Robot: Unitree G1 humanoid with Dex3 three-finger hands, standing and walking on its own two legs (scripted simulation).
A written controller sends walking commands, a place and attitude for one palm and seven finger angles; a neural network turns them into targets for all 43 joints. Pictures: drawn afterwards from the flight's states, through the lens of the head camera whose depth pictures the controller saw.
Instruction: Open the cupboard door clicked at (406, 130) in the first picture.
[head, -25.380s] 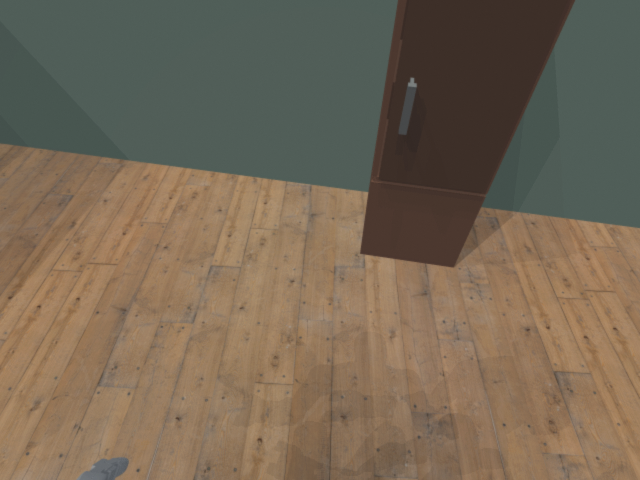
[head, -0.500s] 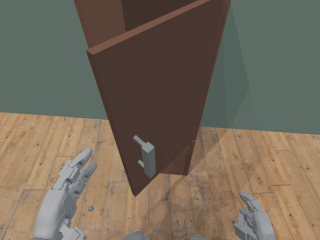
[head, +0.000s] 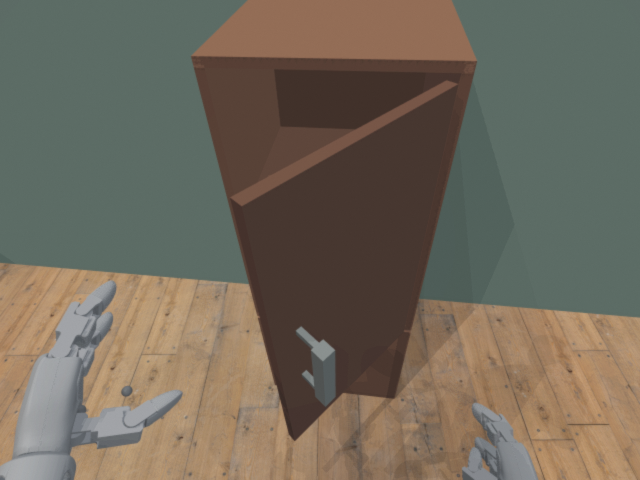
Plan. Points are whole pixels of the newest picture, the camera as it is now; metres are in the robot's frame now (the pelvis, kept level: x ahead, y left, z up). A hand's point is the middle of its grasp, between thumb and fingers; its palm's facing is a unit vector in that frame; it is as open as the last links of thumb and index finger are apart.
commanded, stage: draw the hand back to the body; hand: left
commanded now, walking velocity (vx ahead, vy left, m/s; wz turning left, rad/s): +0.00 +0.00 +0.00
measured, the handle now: (314, 366) +0.30 +0.05 -0.04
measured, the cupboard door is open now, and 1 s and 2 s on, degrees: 51 51 51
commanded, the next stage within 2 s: step back with the hand held close in 0.68 s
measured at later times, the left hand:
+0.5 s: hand (76, 334) +0.19 +0.25 +0.18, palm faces +0.44 -0.80 -0.41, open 7.7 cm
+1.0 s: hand (87, 342) +0.19 +0.24 +0.17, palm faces +0.37 -0.79 -0.49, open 7.4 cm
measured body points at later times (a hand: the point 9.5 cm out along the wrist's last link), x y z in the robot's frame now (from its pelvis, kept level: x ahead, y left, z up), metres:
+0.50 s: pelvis +0.00 -0.01 +0.02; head -0.01 -0.04 +0.47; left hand +0.17 +0.29 +0.20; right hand +0.19 -0.23 -0.06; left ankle -0.02 +0.09 -0.72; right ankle -0.02 -0.13 -0.72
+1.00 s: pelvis -0.02 -0.02 +0.03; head -0.01 -0.04 +0.48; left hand +0.17 +0.28 +0.20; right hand +0.16 -0.26 -0.06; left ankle -0.02 +0.09 -0.72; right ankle -0.02 -0.13 -0.72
